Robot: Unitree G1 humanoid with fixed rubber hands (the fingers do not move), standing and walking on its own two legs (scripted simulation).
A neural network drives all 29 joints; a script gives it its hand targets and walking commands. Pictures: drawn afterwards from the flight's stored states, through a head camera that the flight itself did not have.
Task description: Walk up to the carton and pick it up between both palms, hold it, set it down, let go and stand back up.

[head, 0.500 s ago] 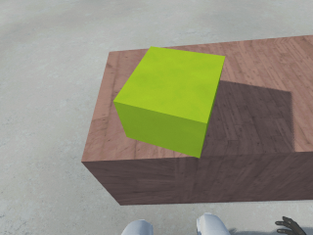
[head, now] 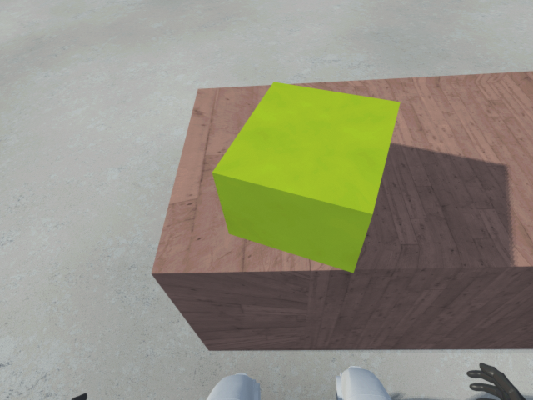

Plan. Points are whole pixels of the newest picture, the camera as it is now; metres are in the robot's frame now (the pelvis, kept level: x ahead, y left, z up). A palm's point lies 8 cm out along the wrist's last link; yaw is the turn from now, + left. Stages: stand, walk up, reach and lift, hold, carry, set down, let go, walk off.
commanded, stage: walk up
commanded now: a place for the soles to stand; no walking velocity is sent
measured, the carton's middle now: (310, 170) +0.55 -0.06 -0.02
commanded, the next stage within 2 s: none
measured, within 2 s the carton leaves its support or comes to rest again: neither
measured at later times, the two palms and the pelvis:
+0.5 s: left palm out of the picture +0.09 +0.26 -0.06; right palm out of the picture +0.13 -0.38 -0.08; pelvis +0.02 -0.07 +0.00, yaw +2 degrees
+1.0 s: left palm out of the picture +0.11 +0.27 -0.06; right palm out of the picture +0.17 -0.37 -0.06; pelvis +0.04 -0.06 +0.01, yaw +3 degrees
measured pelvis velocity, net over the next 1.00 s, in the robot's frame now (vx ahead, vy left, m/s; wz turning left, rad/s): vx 0.04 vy -0.06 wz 0.05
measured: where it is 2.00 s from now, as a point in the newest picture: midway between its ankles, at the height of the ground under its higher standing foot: outside the picture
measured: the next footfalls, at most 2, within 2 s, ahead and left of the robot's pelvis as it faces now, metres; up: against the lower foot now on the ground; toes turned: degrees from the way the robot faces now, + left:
none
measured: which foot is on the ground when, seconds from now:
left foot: down 0.00-1.00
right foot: down 0.00-1.00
